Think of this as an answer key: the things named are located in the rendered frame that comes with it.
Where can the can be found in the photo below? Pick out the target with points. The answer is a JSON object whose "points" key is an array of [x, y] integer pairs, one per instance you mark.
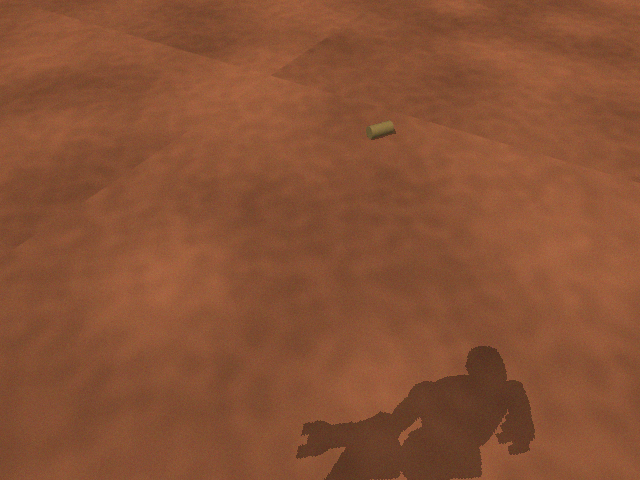
{"points": [[379, 129]]}

